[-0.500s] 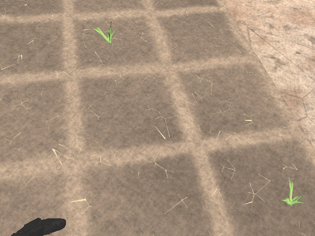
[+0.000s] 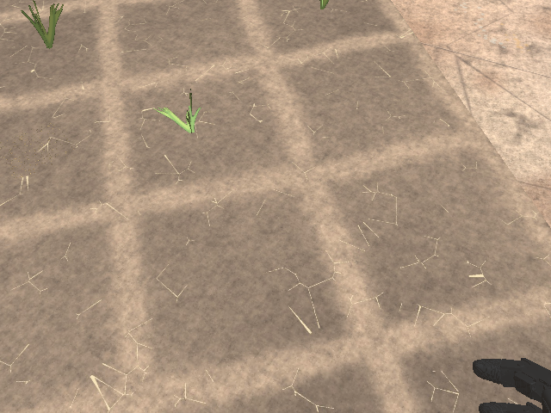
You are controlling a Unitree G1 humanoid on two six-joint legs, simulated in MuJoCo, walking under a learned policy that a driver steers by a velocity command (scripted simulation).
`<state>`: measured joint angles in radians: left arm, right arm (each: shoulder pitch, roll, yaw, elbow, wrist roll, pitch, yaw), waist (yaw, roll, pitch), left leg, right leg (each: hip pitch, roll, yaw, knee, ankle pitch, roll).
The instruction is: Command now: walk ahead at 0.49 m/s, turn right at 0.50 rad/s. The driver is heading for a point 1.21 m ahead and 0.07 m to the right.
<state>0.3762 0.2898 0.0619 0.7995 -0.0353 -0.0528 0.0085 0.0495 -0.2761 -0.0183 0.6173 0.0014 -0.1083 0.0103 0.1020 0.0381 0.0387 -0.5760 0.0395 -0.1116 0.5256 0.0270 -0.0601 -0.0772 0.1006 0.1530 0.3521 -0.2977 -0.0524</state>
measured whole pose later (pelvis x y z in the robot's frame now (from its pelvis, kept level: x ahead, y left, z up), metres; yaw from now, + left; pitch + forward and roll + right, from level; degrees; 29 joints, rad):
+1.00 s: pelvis +0.52 -0.10 +0.00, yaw -5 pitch +0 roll -3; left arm 0.32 0.27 0.08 0.83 0.00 -0.08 0.00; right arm 0.14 -0.26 -0.05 0.75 0.03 -0.03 0.04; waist 0.07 0.05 0.04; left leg -0.65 0.11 -0.01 0.70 0.02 0.01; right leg 0.09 0.05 -0.24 0.21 -0.30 -0.03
